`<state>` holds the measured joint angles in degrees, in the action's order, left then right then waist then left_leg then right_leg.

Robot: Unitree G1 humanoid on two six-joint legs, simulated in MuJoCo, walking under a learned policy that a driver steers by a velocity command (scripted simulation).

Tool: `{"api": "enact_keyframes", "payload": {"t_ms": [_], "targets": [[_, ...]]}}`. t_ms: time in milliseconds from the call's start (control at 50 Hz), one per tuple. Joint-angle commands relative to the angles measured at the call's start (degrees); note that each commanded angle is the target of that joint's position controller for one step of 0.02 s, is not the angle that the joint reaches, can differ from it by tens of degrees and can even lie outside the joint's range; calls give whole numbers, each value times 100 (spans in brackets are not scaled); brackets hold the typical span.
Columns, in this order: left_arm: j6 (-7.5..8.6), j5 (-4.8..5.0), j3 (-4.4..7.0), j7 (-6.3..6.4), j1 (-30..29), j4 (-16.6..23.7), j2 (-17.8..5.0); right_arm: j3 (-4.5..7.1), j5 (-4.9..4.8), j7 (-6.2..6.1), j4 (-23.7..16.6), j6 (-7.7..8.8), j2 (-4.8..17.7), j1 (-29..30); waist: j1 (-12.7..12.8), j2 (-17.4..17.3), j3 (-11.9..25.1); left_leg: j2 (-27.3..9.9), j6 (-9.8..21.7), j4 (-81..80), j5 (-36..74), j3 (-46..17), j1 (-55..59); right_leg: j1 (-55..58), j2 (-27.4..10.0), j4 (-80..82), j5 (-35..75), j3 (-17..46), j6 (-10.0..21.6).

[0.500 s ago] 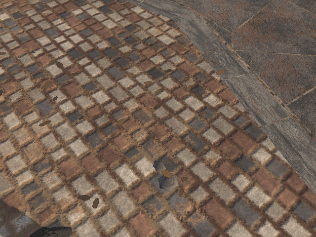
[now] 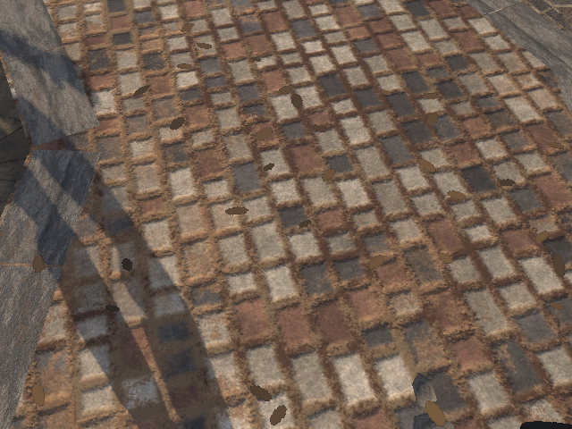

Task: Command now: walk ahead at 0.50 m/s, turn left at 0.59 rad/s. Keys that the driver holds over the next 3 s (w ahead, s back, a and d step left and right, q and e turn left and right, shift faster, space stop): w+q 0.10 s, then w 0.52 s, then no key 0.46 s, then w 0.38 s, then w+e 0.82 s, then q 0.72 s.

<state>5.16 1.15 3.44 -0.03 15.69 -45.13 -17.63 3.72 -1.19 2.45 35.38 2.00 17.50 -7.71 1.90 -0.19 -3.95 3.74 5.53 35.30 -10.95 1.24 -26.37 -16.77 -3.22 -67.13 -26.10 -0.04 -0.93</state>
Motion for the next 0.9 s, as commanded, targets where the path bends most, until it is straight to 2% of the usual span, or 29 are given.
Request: {"api": "enact_keyframes", "payload": {"t_ms": [20,40,60,120,180,220,260,300,360,380,400,420,440,460,480,500,520,540,580,620,660,700,740,780,820,840,860,880,900], "targets": [[268,-117,146,35,-374,688,-795,236,55,-60,-216,126,759,-676,-327,-59,879,-1600,1147,-1900,410,-2698,2570,-2473,-357,-78,597,504,64],[198,-153,166,26,-258,667,-807,206,121,-84,-295,128,711,-493,-148,-232,772,-1469,1131,-2024,809,-2487,2079,-2110,-425,81,750,521,23],[138,-181,166,28,-197,652,-761,209,125,-104,-295,139,699,-417,-73,-265,739,-1406,1169,-2128,1070,-2376,1817,-1958,-421,271,822,485,-49],[27,-228,96,43,-417,699,-523,229,93,-205,-142,175,792,-561,-79,-209,571,-1236,1170,-2253,1672,-1837,1343,-1941,-326,1027,1419,329,-282],[54,-212,-12,-16,-992,776,-299,203,58,-272,46,164,748,-786,-346,-317,457,-940,855,-2230,1500,-1330,1236,-1696,-193,2369,2755,245,-318],[98,-159,-61,-83,-1409,851,-225,197,43,-279,185,163,776,-1026,-562,-368,374,-938,737,-2251,1039,-1286,1187,-1368,-38,3030,3398,171,-270],[132,-92,-48,-139,-1695,939,-309,203,24,-268,328,165,835,-1251,-688,-395,247,-1115,734,-2185,781,-1471,1448,-1387,14,3373,3459,212,-183],[166,-87,-19,-189,-1862,1025,-414,204,12,-267,440,142,836,-1415,-728,-416,166,-1329,711,-1942,855,-1697,1948,-1588,46,3658,3120,258,-32],[199,-90,40,-222,-1634,1024,-537,227,28,-286,546,68,875,-1457,-556,-603,179,-1555,578,-1574,1585,-1930,2492,-1381,144,3885,2342,173,234],[212,-104,94,-204,-1258,934,-611,219,20,-289,535,47,864,-1350,-316,-627,351,-1431,478,-1194,2361,-1828,2518,-833,275,4081,2275,17,369],[227,-139,196,-171,-579,763,-805,164,47,-289,507,37,734,-1306,12,-517,872,-1114,320,-355,2969,-1564,2348,239,205,4074,2513,37,579],[232,-213,281,-142,347,669,-1150,54,150,-298,372,48,499,-1387,335,26,1781,-715,82,1232,1966,-1264,1370,1954,-729,3769,2807,1032,1040],[158,-173,396,-172,902,421,-1455,-70,25,-284,374,138,81,-2139,164,1686,2513,181,-383,3217,-1413,-767,-738,3835,-1839,4326,1389,3551,1936],[134,-7,260,-197,999,387,-936,-4,-27,-273,405,186,537,-1819,371,1269,2205,0,-388,3810,-2168,-1179,-1553,3767,-1876,4926,-22,4279,1823],[103,-19,178,-169,607,436,-709,82,-82,-261,263,206,806,-1150,415,751,1309,-290,-368,3920,-1690,-1062,-1884,3038,-1691,5060,-124,3519,1555],[64,-101,131,-149,253,504,-639,58,-30,-264,162,221,751,-774,284,349,850,-550,-371,3717,-1249,-805,-1779,2288,-1463,5154,410,2894,1433],[49,-145,91,-149,41,505,-541,66,49,-253,112,236,674,-614,141,274,504,-723,-401,3338,-951,-727,-1653,1686,-1262,5305,972,2485,1435],[68,-193,51,-142,-70,515,-449,77,71,-243,136,228,595,-705,-28,423,464,-877,-418,3082,-740,-719,-1325,1328,-1081,5427,1423,2163,1381],[96,-147,44,-145,-109,473,-431,44,51,-233,226,181,392,-916,-170,575,504,-941,-493,2724,-642,-597,-1027,1033,-920,5623,1995,1722,1423],[114,-96,85,-122,-48,385,-583,1,93,-240,153,154,275,-702,-170,507,389,-1002,-601,2221,-401,-493,-1139,880,-929,5795,2492,1396,1509],[73,-120,107,-84,-78,313,-686,-45,139,-248,94,170,173,-395,-139,401,284,-965,-700,1452,132,-382,-1006,768,-814,5740,3850,907,1438],[8,-107,114,-44,-12,220,-735,-91,150,-217,77,218,54,-133,-50,432,361,-796,-711,618,853,-213,-531,669,-573,5563,4773,374,1233],[-48,-74,110,-17,254,73,-761,-84,127,-170,44,249,65,161,106,468,483,-608,-698,88,1550,-149,-195,806,-533,5432,4807,251,1131],[-113,-48,102,0,350,-32,-760,-57,118,-121,-9,262,129,347,137,509,508,-524,-607,-277,1660,-230,-78,1060,-633,5222,4637,330,1068],[-173,-24,119,22,273,-81,-809,2,148,-79,-34,282,270,341,23,554,554,-488,-447,-568,1414,-315,97,1279,-763,4872,4493,494,966],[-200,-12,123,37,158,-89,-818,40,180,-76,39,290,336,123,-148,527,637,-443,-355,-807,1487,-292,415,1307,-735,4577,4462,506,870],[-214,-17,103,48,112,-91,-755,96,231,-100,195,300,442,-269,-334,437,817,-358,-240,-1080,1832,-200,1022,1242,-545,4096,4567,441,738],[-186,-116,41,51,277,-68,-589,180,281,-154,250,312,786,-623,-409,32,1214,-856,-19,-979,3820,-571,1961,873,-201,3297,3916,239,469],[-129,-235,-123,24,985,-77,-148,169,431,-207,202,257,976,-858,-190,-933,2047,-2143,850,-480,5708,-1890,3742,-454,265,1821,1550,90,85]]}}
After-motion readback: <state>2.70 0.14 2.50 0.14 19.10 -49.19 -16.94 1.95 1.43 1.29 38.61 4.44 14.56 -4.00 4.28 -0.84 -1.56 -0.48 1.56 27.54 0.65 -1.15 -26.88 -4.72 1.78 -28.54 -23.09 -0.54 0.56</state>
